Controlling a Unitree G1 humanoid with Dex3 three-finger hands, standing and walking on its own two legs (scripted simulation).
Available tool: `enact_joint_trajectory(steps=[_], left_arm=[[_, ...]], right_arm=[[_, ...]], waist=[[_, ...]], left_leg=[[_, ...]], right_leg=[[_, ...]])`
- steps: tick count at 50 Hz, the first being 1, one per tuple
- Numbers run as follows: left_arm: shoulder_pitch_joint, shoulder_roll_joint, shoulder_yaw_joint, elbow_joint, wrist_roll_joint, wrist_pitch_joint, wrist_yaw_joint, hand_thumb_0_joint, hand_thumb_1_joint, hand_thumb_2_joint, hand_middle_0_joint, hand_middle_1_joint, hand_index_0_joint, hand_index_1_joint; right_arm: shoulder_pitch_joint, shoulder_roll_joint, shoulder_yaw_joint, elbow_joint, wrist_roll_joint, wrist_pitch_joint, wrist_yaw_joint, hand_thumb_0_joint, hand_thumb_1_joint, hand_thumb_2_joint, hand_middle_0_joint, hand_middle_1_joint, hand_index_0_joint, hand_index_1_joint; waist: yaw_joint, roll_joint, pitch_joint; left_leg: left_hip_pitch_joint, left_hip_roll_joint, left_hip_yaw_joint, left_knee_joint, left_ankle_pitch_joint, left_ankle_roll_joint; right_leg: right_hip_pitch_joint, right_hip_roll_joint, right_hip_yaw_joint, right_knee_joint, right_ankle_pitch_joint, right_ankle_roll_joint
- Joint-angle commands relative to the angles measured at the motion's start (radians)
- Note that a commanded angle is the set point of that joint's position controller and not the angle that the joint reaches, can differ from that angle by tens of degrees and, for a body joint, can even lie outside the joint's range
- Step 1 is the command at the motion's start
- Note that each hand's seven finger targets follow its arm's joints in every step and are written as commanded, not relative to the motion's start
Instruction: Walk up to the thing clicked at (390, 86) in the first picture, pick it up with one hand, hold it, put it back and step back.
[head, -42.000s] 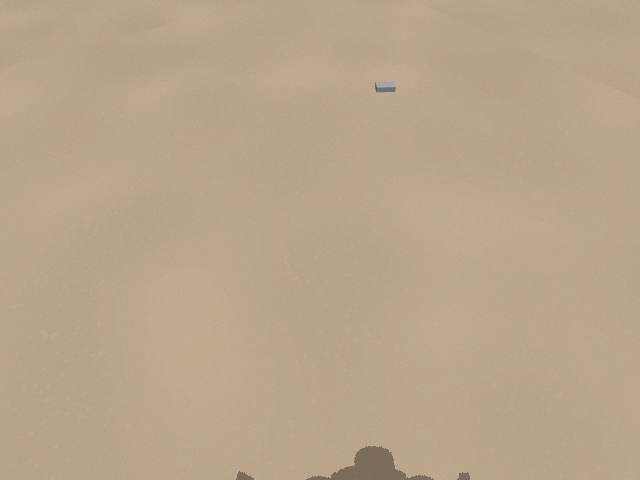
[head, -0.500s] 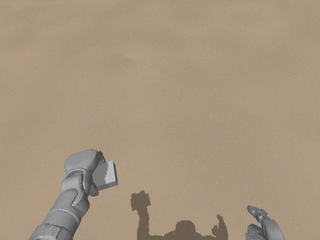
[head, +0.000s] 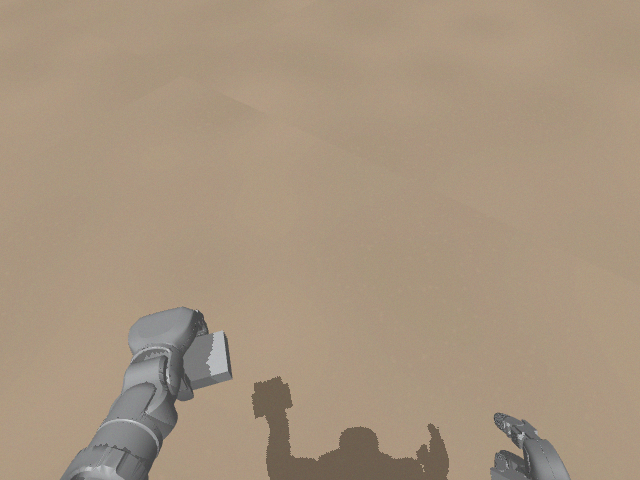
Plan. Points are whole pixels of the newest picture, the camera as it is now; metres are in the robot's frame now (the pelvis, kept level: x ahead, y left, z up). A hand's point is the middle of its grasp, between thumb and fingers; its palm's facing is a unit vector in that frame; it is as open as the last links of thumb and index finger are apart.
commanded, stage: crouch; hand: left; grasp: from above
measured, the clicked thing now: (190, 364) +0.30 +0.22 -0.11
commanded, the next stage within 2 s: lower in 1.70 s
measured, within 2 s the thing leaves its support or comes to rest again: neither
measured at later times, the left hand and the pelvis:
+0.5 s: hand (213, 368) +0.36 +0.25 -0.29, palm faces -0.37 -0.06 -0.93, open 9.4 cm; pelvis -0.05 +0.01 -0.17, yaw -1 degrees
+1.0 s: hand (231, 386) +0.39 +0.26 -0.50, palm faces -0.42 -0.09 -0.90, open 9.4 cm; pelvis -0.07 +0.01 -0.33, yaw -2 degrees
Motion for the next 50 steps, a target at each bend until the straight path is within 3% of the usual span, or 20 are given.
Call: enact_joint_trajectory(steps=[1,4,8,12,13,15,17,19,21,23,24,27,29,32,34,35,38,43,44,50], left_arm=[[-0.391,0.174,0.079,-0.063,0.033,-0.046,0.131,0.000,0.819,0.480,-1.134,-0.440,-1.158,-0.416],[-0.441,0.155,0.073,0.047,0.055,-0.071,0.198,0.000,0.854,0.432,-1.143,-0.449,-1.180,-0.411],[-0.527,0.156,0.098,0.191,0.088,-0.112,0.278,0.000,0.860,0.439,-1.142,-0.476,-1.184,-0.434],[-0.628,0.221,0.163,0.244,0.122,-0.137,0.373,0.000,0.831,0.431,-1.114,-0.490,-1.160,-0.444],[-0.684,0.235,0.176,0.241,0.122,-0.136,0.395,0.000,0.821,0.425,-1.095,-0.500,-1.145,-0.449],[-0.731,0.214,0.156,0.323,0.119,-0.123,0.418,0.000,0.792,0.391,-1.078,-0.477,-1.128,-0.426],[-0.752,0.266,0.178,0.402,0.121,-0.114,0.436,0.000,0.733,0.437,-1.071,-0.441,-1.100,-0.412],[-0.766,0.306,0.211,0.441,0.093,-0.106,0.449,0.000,0.708,0.457,-1.055,-0.438,-1.080,-0.413],[-0.808,0.324,0.230,0.412,0.063,-0.093,0.456,0.000,0.712,0.449,-1.059,-0.444,-1.085,-0.418],[-0.802,0.326,0.240,0.454,0.044,-0.071,0.455,0.000,0.724,0.425,-1.076,-0.401,-1.097,-0.380],[-0.814,0.361,0.262,0.438,0.038,-0.069,0.449,0.000,0.738,0.426,-1.080,-0.425,-1.106,-0.399],[-0.873,0.408,0.275,0.428,0.037,-0.083,0.410,0.000,0.772,0.465,-1.116,-0.422,-1.136,-0.402],[-0.838,0.427,0.277,0.479,0.059,-0.105,0.377,0.000,0.761,0.470,-1.107,-0.417,-1.128,-0.398],[-0.874,0.453,0.284,0.463,0.081,-0.156,0.346,0.000,0.771,0.443,-1.088,-0.438,-1.123,-0.402],[-0.915,0.458,0.285,0.464,0.095,-0.183,0.343,0.000,0.768,0.434,-1.085,-0.435,-1.122,-0.398],[-0.951,0.492,0.300,0.436,0.101,-0.198,0.347,0.000,0.756,0.414,-1.069,-0.448,-1.113,-0.404],[-0.949,0.490,0.299,0.493,0.124,-0.216,0.370,0.000,0.721,0.412,-1.041,-0.442,-1.084,-0.398],[-1.031,0.523,0.326,0.472,0.152,-0.232,0.405,0.000,0.705,0.456,-1.049,-0.446,-1.083,-0.412],[-1.057,0.561,0.345,0.466,0.159,-0.234,0.409,0.000,0.704,0.458,-1.053,-0.440,-1.084,-0.409],[-1.064,0.611,0.384,0.467,0.177,-0.220,0.426,0.000,0.780,0.489,-1.134,-0.410,-1.153,-0.391]], right_arm=[[0.008,-0.140,-0.057,-0.077,-0.004,-0.030,-0.002,0.000,-0.862,-0.888,0.201,0.300,0.201,0.300],[0.046,-0.146,-0.060,-0.048,-0.011,-0.027,0.002,0.000,-0.864,-0.887,0.200,0.299,0.200,0.299],[0.077,-0.153,-0.070,-0.015,-0.031,-0.034,0.004,0.000,-0.869,-0.887,0.200,0.299,0.200,0.299],[0.108,-0.163,-0.077,-0.023,-0.049,-0.042,0.007,0.000,-0.871,-0.886,0.200,0.299,0.200,0.299],[0.118,-0.164,-0.079,-0.019,-0.052,-0.043,0.003,0.000,-0.869,-0.886,0.200,0.299,0.201,0.299],[0.135,-0.170,-0.079,-0.005,-0.056,-0.050,-0.003,0.000,-0.870,-0.886,0.201,0.299,0.201,0.299],[0.148,-0.179,-0.077,0.009,-0.062,-0.056,-0.004,0.000,-0.869,-0.887,0.200,0.299,0.200,0.299],[0.148,-0.178,-0.072,0.005,-0.072,-0.064,-0.003,0.000,-0.863,-0.884,0.201,0.299,0.201,0.299],[0.157,-0.182,-0.069,0.002,-0.080,-0.069,-0.001,0.000,-0.864,-0.884,0.201,0.299,0.200,0.299],[0.151,-0.181,-0.067,0.012,-0.084,-0.071,0.003,0.000,-0.860,-0.884,0.201,0.299,0.200,0.299],[0.150,-0.182,-0.070,0.012,-0.085,-0.073,0.003,0.000,-0.864,-0.885,0.201,0.299,0.201,0.299],[0.150,-0.176,-0.070,0.025,-0.094,-0.077,0.002,0.000,-0.865,-0.886,0.201,0.299,0.200,0.299],[0.157,-0.177,-0.063,0.032,-0.094,-0.075,0.000,0.000,-0.865,-0.886,0.201,0.299,0.200,0.299],[0.166,-0.181,-0.054,0.023,-0.098,-0.078,0.004,0.000,-0.864,-0.884,0.201,0.299,0.201,0.299],[0.176,-0.188,-0.045,0.026,-0.102,-0.084,0.007,0.000,-0.865,-0.884,0.201,0.299,0.201,0.299],[0.182,-0.188,-0.044,0.028,-0.103,-0.086,0.010,0.000,-0.867,-0.885,0.201,0.299,0.201,0.299],[0.183,-0.206,-0.031,0.034,-0.111,-0.099,0.018,0.000,-0.862,-0.884,0.201,0.299,0.201,0.299],[0.211,-0.224,-0.018,0.063,-0.135,-0.125,0.041,0.000,-0.870,-0.888,0.201,0.299,0.201,0.299],[0.215,-0.234,-0.021,0.065,-0.139,-0.127,0.045,0.000,-0.872,-0.889,0.201,0.299,0.201,0.299],[0.222,-0.250,-0.022,0.067,-0.156,-0.130,0.070,0.000,-0.877,-0.892,0.201,0.299,0.201,0.299]], waist=[[-0.038,-0.042,-0.236],[-0.067,-0.044,-0.260],[-0.080,-0.036,-0.347],[-0.083,0.040,-0.490],[-0.083,0.082,-0.543],[-0.118,0.082,-0.558],[-0.128,0.052,-0.586],[-0.122,0.061,-0.634],[-0.118,0.113,-0.770],[-0.127,0.108,-0.787],[-0.115,0.121,-0.832],[-0.146,0.146,-0.851],[-0.162,0.109,-0.804],[-0.184,0.094,-0.814],[-0.204,0.104,-0.812],[-0.203,0.122,-0.806],[-0.211,0.158,-0.798],[-0.231,0.263,-0.890],[-0.230,0.278,-0.903],[-0.223,0.339,-0.944]], left_leg=[[0.051,-0.042,0.025,-0.007,0.187,0.021],[-0.022,-0.036,0.026,0.072,0.154,0.018],[-0.247,-0.035,0.025,0.281,0.112,0.012],[-0.444,-0.036,0.024,0.475,0.026,0.002],[-0.455,-0.031,0.024,0.516,0.025,-0.002],[-0.526,-0.025,0.011,0.589,0.003,0.001],[-0.660,-0.026,0.002,0.672,-0.017,0.014],[-0.755,-0.024,-0.011,0.727,-0.070,0.012],[-0.758,-0.021,-0.022,0.768,-0.062,0.009],[-0.815,-0.020,-0.023,0.812,-0.055,0.012],[-0.827,-0.024,-0.019,0.833,-0.067,0.016],[-0.893,-0.018,-0.034,0.905,-0.104,0.020],[-0.988,-0.022,-0.035,0.963,-0.163,0.030],[-1.078,-0.027,-0.045,1.031,-0.236,0.038],[-1.101,-0.026,-0.054,1.077,-0.252,0.036],[-1.119,-0.027,-0.055,1.090,-0.282,0.036],[-1.117,-0.023,-0.078,1.122,-0.303,0.024],[-1.090,-0.023,-0.063,1.245,-0.141,0.016],[-1.094,-0.022,-0.063,1.265,-0.130,0.015],[-1.089,-0.020,-0.060,1.337,-0.087,0.009]], right_leg=[[0.002,0.037,-0.022,-0.034,0.168,-0.028],[-0.093,0.037,-0.021,0.037,0.142,-0.033],[-0.270,0.032,-0.017,0.243,0.116,-0.032],[-0.477,0.033,-0.020,0.440,0.041,-0.042],[-0.539,0.037,-0.023,0.483,0.037,-0.046],[-0.658,0.045,-0.040,0.555,0.009,-0.050],[-0.734,0.049,-0.044,0.628,-0.012,-0.050],[-0.800,0.047,-0.050,0.701,-0.062,-0.053],[-0.815,0.044,-0.055,0.766,-0.063,-0.059],[-0.847,0.045,-0.059,0.815,-0.058,-0.061],[-0.843,0.044,-0.057,0.833,-0.059,-0.061],[-0.940,0.044,-0.068,0.906,-0.093,-0.064],[-1.004,0.041,-0.072,0.941,-0.140,-0.061],[-1.072,0.037,-0.080,1.002,-0.206,-0.060],[-1.155,0.035,-0.087,1.045,-0.226,-0.059],[-1.185,0.036,-0.089,1.059,-0.256,-0.060],[-1.298,0.030,-0.105,1.123,-0.279,-0.063],[-1.354,0.025,-0.105,1.229,-0.145,-0.063],[-1.362,0.023,-0.106,1.251,-0.135,-0.064],[-1.415,0.025,-0.117,1.335,-0.112,-0.066]])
